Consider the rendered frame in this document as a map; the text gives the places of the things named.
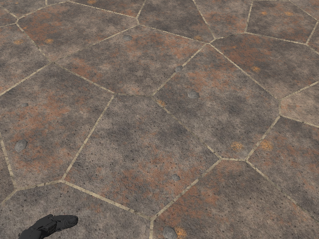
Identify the left robot hand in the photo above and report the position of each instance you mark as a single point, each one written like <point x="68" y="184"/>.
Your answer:
<point x="48" y="225"/>

